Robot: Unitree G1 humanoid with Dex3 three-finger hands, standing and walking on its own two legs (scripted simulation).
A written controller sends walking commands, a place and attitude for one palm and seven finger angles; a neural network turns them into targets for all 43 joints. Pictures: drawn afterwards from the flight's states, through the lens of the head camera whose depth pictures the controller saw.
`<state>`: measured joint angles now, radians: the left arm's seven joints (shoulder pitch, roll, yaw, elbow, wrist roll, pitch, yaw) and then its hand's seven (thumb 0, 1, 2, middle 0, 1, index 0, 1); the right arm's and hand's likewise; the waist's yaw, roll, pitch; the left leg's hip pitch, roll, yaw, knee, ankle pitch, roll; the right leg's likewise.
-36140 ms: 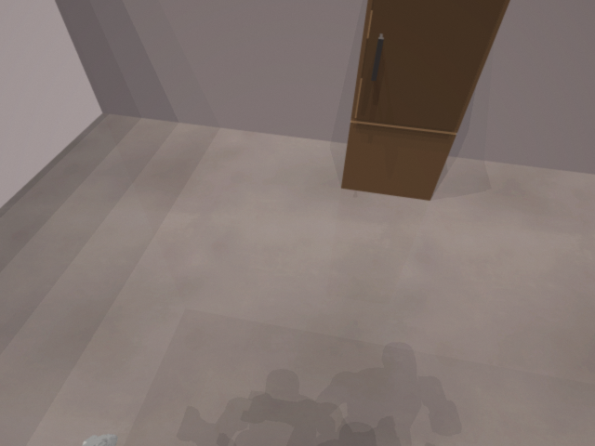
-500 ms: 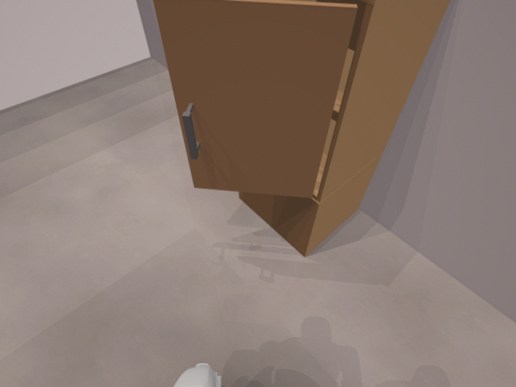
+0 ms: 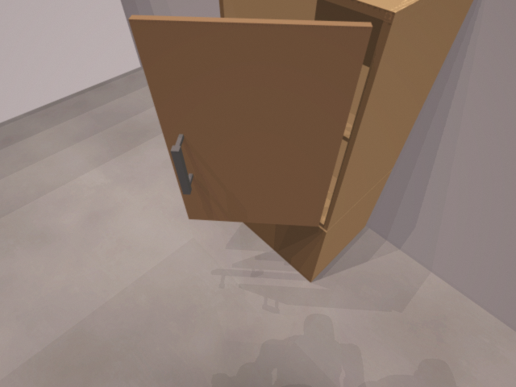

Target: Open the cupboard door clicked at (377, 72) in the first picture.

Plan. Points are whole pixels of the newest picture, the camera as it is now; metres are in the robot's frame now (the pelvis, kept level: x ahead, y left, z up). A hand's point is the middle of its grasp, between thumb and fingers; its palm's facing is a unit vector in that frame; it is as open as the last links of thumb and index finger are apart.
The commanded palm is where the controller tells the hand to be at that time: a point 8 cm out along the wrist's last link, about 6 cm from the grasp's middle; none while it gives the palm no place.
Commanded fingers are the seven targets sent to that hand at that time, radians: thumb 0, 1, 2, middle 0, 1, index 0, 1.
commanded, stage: come to a stop and stand still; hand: left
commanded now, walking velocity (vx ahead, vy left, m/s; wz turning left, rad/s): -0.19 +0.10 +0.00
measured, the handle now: (183, 165) +0.59 +0.22 -0.07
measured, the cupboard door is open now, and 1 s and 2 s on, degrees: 42 42 42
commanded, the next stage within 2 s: look again from close up in 0.78 s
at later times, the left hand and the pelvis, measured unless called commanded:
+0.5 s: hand out of the picture +0.03 +0.21 -0.17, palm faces +0.07 -0.97 -0.21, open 7.4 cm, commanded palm none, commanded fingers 0.00 0.90 0.90 -0.20 -0.30 -0.20 -0.30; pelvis -0.01 +0.02 +0.01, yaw +1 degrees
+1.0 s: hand out of the picture -0.04 +0.16 -0.17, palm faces +0.02 -0.99 -0.16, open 7.4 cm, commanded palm none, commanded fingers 0.00 0.90 0.90 -0.20 -0.30 -0.20 -0.30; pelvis -0.03 +0.01 +0.01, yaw +1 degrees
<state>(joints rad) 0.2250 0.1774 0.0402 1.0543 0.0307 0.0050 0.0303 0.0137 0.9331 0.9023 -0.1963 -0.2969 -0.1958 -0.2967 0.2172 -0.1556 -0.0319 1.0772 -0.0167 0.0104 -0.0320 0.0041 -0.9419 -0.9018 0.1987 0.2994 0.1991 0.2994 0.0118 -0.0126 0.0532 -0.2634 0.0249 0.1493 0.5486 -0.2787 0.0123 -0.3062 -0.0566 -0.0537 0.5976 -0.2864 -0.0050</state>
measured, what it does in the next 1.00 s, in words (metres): steps on the spot: left foot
